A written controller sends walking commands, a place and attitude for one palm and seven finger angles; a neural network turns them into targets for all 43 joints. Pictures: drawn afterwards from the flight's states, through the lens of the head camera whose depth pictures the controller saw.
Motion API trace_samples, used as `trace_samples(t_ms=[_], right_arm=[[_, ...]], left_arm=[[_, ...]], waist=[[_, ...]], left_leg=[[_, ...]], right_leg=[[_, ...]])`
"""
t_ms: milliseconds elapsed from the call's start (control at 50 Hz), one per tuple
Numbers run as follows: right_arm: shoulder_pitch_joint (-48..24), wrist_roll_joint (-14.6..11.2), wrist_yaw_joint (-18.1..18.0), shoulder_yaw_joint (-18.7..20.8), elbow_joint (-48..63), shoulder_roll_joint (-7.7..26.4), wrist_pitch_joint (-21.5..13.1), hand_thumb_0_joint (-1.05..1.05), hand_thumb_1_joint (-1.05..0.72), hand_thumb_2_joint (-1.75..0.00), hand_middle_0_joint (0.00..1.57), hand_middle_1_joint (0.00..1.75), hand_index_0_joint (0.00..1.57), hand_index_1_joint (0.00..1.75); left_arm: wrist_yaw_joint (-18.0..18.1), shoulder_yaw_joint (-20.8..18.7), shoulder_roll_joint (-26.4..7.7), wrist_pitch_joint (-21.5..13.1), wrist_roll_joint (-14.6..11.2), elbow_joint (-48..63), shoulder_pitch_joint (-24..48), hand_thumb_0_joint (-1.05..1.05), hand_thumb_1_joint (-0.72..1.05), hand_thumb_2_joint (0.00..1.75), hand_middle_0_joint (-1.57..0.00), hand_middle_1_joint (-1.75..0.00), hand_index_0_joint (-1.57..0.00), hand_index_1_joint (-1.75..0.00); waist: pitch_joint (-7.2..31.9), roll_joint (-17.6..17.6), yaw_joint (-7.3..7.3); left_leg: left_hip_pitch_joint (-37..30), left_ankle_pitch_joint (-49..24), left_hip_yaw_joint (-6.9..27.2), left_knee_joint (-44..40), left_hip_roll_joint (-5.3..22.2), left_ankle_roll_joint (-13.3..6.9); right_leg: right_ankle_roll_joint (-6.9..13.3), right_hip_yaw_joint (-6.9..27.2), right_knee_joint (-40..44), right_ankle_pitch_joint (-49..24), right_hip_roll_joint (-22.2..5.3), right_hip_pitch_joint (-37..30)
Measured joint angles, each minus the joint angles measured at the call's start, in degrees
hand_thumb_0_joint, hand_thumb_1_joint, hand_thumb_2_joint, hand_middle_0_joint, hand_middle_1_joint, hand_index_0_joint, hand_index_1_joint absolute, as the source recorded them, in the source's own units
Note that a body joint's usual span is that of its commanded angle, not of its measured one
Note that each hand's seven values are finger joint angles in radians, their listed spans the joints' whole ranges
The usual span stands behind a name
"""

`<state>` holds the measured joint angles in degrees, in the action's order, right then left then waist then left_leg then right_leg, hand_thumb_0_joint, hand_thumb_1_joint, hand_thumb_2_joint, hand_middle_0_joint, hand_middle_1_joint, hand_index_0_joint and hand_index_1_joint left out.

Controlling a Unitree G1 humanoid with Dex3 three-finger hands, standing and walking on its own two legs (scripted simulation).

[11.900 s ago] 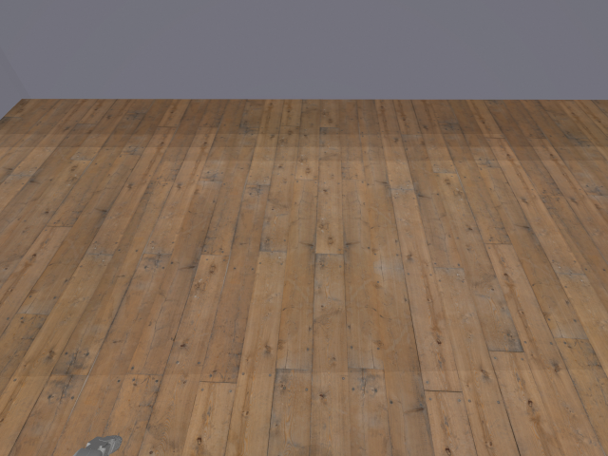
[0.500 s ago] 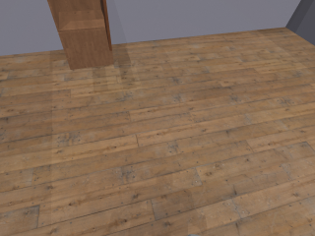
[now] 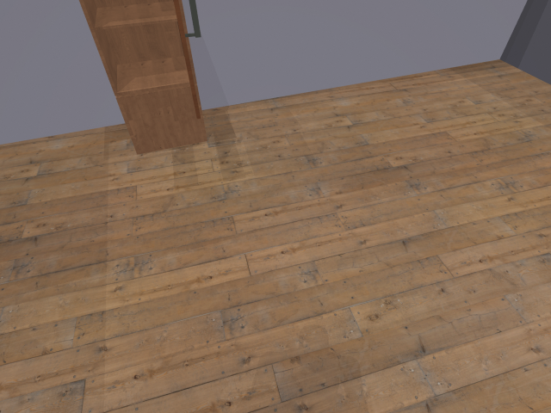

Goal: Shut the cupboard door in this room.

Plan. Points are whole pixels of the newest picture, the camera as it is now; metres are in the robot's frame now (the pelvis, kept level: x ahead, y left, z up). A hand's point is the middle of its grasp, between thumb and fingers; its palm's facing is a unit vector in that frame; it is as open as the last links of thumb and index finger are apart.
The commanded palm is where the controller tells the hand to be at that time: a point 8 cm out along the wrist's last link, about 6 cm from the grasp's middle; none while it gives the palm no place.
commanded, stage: turn or walk to find it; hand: left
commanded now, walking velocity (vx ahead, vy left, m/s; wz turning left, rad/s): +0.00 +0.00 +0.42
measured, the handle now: (189, 16) +1.48 +0.40 +0.07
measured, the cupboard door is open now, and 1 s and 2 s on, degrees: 86 86 86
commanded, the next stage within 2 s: stand and wait in 0.72 s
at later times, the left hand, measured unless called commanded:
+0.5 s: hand out of the picture +0.06 +0.20 -0.16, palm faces +0.19 -0.95 -0.26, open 7.4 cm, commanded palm none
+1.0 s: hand out of the picture -0.12 +0.17 -0.19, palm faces +0.39 -0.88 -0.25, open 7.4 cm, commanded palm none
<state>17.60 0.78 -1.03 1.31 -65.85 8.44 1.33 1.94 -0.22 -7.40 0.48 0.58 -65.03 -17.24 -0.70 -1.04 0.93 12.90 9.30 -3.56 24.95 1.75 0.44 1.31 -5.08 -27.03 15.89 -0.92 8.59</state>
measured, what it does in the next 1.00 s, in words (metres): steps on the spot, turning left: right foot, then left foot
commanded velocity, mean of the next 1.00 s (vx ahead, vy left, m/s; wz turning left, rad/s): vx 0.00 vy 0.00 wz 0.29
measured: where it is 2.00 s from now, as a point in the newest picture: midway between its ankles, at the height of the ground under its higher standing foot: outside the picture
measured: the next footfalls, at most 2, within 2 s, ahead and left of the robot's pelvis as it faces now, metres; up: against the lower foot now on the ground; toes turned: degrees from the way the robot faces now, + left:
right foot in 0.54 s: +0.02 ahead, -0.12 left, +0.00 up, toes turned +9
left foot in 0.94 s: -0.04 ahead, +0.12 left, +0.00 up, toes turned +24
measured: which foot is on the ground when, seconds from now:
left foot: down 0.00-0.54, up 0.56-0.92, down 0.94-1.00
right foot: down 0.00-0.26, up 0.28-0.52, down 0.54-0.96, up 0.98-1.00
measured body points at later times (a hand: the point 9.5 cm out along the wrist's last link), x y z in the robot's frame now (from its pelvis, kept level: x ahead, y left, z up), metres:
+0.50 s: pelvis -0.01 -0.01 +0.00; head +0.02 -0.02 +0.44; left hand +0.05 +0.25 -0.14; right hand +0.05 -0.23 -0.17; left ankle +0.05 +0.12 -0.74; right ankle -0.03 -0.13 -0.72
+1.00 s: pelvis -0.02 -0.01 -0.01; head +0.01 +0.02 +0.44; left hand -0.14 +0.22 -0.17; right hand +0.17 -0.20 -0.15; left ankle -0.08 +0.11 -0.74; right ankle -0.02 -0.13 -0.73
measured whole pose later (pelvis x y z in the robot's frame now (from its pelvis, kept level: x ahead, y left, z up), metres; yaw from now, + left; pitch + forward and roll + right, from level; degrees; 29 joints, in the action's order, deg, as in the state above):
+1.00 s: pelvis -0.02 -0.01 -0.01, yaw +20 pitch -1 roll +2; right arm 5.2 0.8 -0.3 1.8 -57.5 11.9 1.2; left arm 1.9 -1.9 -12.9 1.6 1.1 -60.5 -17.4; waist -5.8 2.8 -3.3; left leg 12.3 17.7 -3.6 31.2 0.5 0.0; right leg -1.9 -6.4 -41.7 27.5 -6.4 14.6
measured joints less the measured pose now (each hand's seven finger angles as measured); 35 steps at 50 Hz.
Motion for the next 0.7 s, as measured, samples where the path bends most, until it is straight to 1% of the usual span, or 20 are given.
trace_samples(t_ms=[60, 160, 200, 260, 280, 320, 360, 380, 420, 460, 500, 520, 540, 560, 580, 600, 620, 660, 700], right_arm=[[1.41, 0.07, -0.06, 0.00, -0.35, -0.47, 0.41, 0.00, -0.91, -0.90, 0.20, 0.30, 0.20, 0.30], [2.79, 0.20, 0.01, 0.70, 0.06, -0.69, 1.23, 0.00, -0.91, -0.90, 0.20, 0.30, 0.20, 0.30], [2.90, 0.26, 0.05, 1.08, 0.61, -0.72, 1.37, 0.00, -0.91, -0.90, 0.20, 0.30, 0.20, 0.30], [2.58, 0.46, 0.13, 1.38, 2.10, -0.97, 1.19, 0.00, -0.91, -0.90, 0.20, 0.30, 0.20, 0.30], [2.26, 0.58, 0.12, 1.39, 2.73, -1.08, 0.98, 0.00, -0.91, -0.90, 0.20, 0.30, 0.20, 0.30], [1.24, 0.62, 0.01, 1.41, 3.88, -1.30, 0.41, 0.00, -0.91, -0.90, 0.20, 0.30, 0.20, 0.30], [0.11, 0.67, -0.04, 1.45, 4.88, -1.21, -0.03, 0.00, -0.91, -0.90, 0.20, 0.30, 0.20, 0.30], [-0.47, 0.73, -0.03, 1.49, 5.31, -1.01, -0.14, 0.00, -0.91, -0.90, 0.20, 0.30, 0.20, 0.30], [-1.56, 0.83, 0.02, 1.61, 6.17, -0.42, -0.23, 0.00, -0.91, -0.90, 0.20, 0.30, 0.20, 0.30], [-2.54, 0.91, 0.14, 1.83, 7.01, 0.34, -0.13, 0.00, -0.91, -0.90, 0.20, 0.30, 0.20, 0.30], [-3.38, 0.92, 0.36, 2.18, 7.80, 1.22, 0.18, 0.00, -0.91, -0.90, 0.20, 0.30, 0.20, 0.30], [-3.69, 0.83, 0.49, 2.40, 8.20, 1.68, 0.39, 0.00, -0.91, -0.90, 0.20, 0.30, 0.20, 0.30], [-3.97, 0.67, 0.67, 2.67, 8.66, 2.17, 0.66, 0.00, -0.90, -0.90, 0.20, 0.30, 0.20, 0.30], [-4.48, 0.52, 0.79, 3.03, 8.92, 2.89, 1.03, 0.00, -0.91, -0.90, 0.20, 0.30, 0.20, 0.30], [-4.80, 0.57, 0.91, 3.40, 9.16, 3.56, 1.49, 0.00, -0.91, -0.90, 0.20, 0.30, 0.20, 0.30], [-5.08, 0.69, 1.05, 3.72, 9.35, 4.18, 2.00, 0.00, -0.91, -0.90, 0.20, 0.30, 0.20, 0.30], [-5.44, 0.77, 1.19, 3.99, 9.57, 4.80, 2.46, 0.00, -0.91, -0.90, 0.20, 0.30, 0.20, 0.30], [-6.28, 0.82, 1.39, 4.37, 10.18, 6.01, 2.74, 0.00, -0.91, -0.90, 0.20, 0.30, 0.20, 0.30], [-6.85, 0.72, 1.46, 4.46, 10.78, 6.92, 2.58, 0.00, -0.91, -0.90, 0.20, 0.30, 0.20, 0.30]], left_arm=[[-0.01, -0.36, 0.49, 0.38, -0.08, 0.10, -0.05, 0.01, 0.92, 0.90, -0.20, -0.30, -0.20, -0.30], [0.02, -1.36, 0.98, 0.78, 0.20, 1.13, 0.45, 0.01, 0.91, 0.90, -0.21, -0.30, -0.20, -0.30], [-0.01, -1.82, 0.77, 1.02, 0.38, 1.52, 0.94, 0.01, 0.91, 0.90, -0.21, -0.30, -0.20, -0.30], [-0.09, -2.45, -0.15, 1.58, 0.42, 2.29, 2.26, 0.01, 0.91, 0.90, -0.21, -0.30, -0.20, -0.30], [-0.11, -2.65, -0.55, 1.70, 0.34, 2.69, 2.89, 0.01, 0.91, 0.90, -0.21, -0.30, -0.20, -0.30], [-0.05, -2.94, -1.41, 1.86, 0.38, 3.62, 4.34, 0.01, 0.91, 0.90, -0.21, -0.30, -0.20, -0.30], [-0.06, -3.13, -2.10, 1.71, 0.44, 4.71, 5.80, 0.01, 0.91, 0.90, -0.20, -0.30, -0.20, -0.30], [-0.09, -3.19, -2.34, 1.54, 0.42, 5.31, 6.49, 0.01, 0.91, 0.90, -0.20, -0.30, -0.20, -0.30], [-0.16, -3.21, -2.70, 1.18, 0.26, 6.61, 7.84, 0.01, 0.91, 0.90, -0.20, -0.30, -0.20, -0.30], [-0.21, -3.19, -2.98, 0.88, 0.04, 8.01, 9.08, 0.01, 0.91, 0.90, -0.20, -0.30, -0.20, -0.30], [-0.24, -3.11, -3.19, 0.51, -0.11, 9.36, 9.97, 0.01, 0.91, 0.90, -0.20, -0.30, -0.20, -0.30], [-0.24, -3.04, -3.31, 0.24, -0.13, 10.00, 10.16, 0.01, 0.91, 0.90, -0.20, -0.30, -0.20, -0.30], [-0.23, -2.97, -3.46, -0.13, -0.03, 10.66, 10.10, 0.01, 0.91, 0.90, -0.20, -0.30, -0.20, -0.30], [-0.15, -2.94, -3.22, -0.36, 0.27, 10.96, 10.04, 0.00, 0.91, 0.90, -0.20, -0.30, -0.20, -0.30], [-0.14, -2.81, -3.01, -0.36, 0.52, 11.27, 9.68, 0.00, 0.91, 0.90, -0.20, -0.30, -0.20, -0.30], [-0.13, -2.73, -2.86, -0.32, 0.66, 11.55, 9.07, 0.00, 0.91, 0.90, -0.20, -0.30, -0.20, -0.30], [-0.08, -2.68, -2.73, -0.27, 0.72, 11.71, 8.32, 0.00, 0.91, 0.90, -0.20, -0.30, -0.20, -0.30], [-0.08, -2.56, -2.57, -0.17, 0.83, 11.48, 7.04, 0.00, 0.91, 0.90, -0.20, -0.30, -0.20, -0.30], [-0.20, -2.34, -2.54, -0.17, 0.91, 11.06, 6.16, 0.00, 0.91, 0.90, -0.20, -0.30, -0.20, -0.30]], waist=[[-0.50, 0.22, 0.10], [-1.63, 0.27, -0.08], [-1.98, 0.67, -0.06], [-2.13, 1.87, 0.21], [-2.14, 2.13, 0.34], [-2.23, 2.24, 0.73], [-2.16, 1.58, 1.12], [-2.06, 1.07, 1.25], [-1.77, 0.02, 1.42], [-1.43, -0.81, 1.49], [-1.07, -1.31, 1.43], [-0.86, -1.39, 1.29], [-0.63, -1.35, 0.98], [-0.81, -2.02, 0.76], [-0.80, -2.36, 0.64], [-0.64, -2.27, 0.38], [-0.51, -2.03, 0.09], [-0.81, -1.72, 0.08], [-1.50, -1.37, 0.34]], left_leg=[[1.43, 0.53, 1.06, 1.69, 0.05, 0.09], [4.61, 2.88, 2.79, 6.97, -0.21, -0.19], [5.62, 3.94, 3.16, 9.03, -0.65, -0.53], [7.04, 4.71, 3.35, 10.57, -1.95, -1.32], [7.61, 4.60, 3.44, 10.59, -2.37, -1.56], [8.34, 3.49, 3.82, 9.32, -3.03, -1.92], [8.59, 1.78, 4.78, 7.12, -3.36, -2.09], [8.60, 0.88, 5.37, 5.93, -3.44, -2.04], [8.55, -0.82, 6.67, 3.74, -3.54, -1.75], [8.60, -2.23, 8.01, 2.12, -3.73, -1.25], [8.82, -3.18, 9.33, 1.40, -4.13, -0.52], [9.10, -3.35, 9.93, 1.62, -4.47, -0.07], [9.68, -3.14, 10.30, 2.59, -4.87, 0.41], [10.48, -0.18, 10.76, 5.04, -4.80, 0.58], [11.73, 5.11, 10.35, 9.47, -4.87, 0.70], [13.27, 9.31, 9.49, 15.27, -5.07, 0.75], [14.75, 11.85, 8.57, 21.31, -5.13, 0.77], [16.77, 12.97, 6.95, 31.23, -4.49, 1.17], [17.31, 12.64, 5.81, 36.70, -3.37, 1.87]], right_leg=[[0.15, -1.04, -0.69, 0.39, 0.06, 0.52], [0.01, -2.76, -3.69, 2.17, -0.29, 1.84], [-0.32, -3.15, -5.50, 3.27, -0.81, 2.48], [-1.08, -3.45, -8.39, 4.90, -2.27, 4.17], [-1.43, -3.10, -9.98, 6.04, -2.49, 5.26], [-1.81, -1.04, -16.87, 10.27, -1.96, 8.45], [-2.14, 0.59, -22.91, 12.54, -1.08, 10.98], [-2.34, 1.11, -24.20, 12.95, -0.73, 11.61], [-2.69, 1.91, -23.54, 13.16, -0.21, 11.69], [-2.96, 2.64, -19.86, 12.52, 0.12, 10.60], [-3.09, 3.06, -13.38, 9.90, 0.25, 8.28], [-3.09, 3.00, -8.70, 7.22, 0.16, 6.47], [-2.24, 2.74, -4.41, 4.19, -0.15, 4.84], [-1.14, 2.00, -4.04, 2.71, 0.09, 4.45], [-0.44, 1.31, -4.50, 2.78, 0.00, 4.17], [-0.05, 0.86, -4.62, 3.21, -0.40, 3.80], [0.12, 0.66, -4.34, 3.45, -0.86, 3.37], [0.15, 0.11, -3.24, 3.29, -1.67, 2.32], [0.12, -0.84, -2.56, 3.04, -2.48, 1.58]])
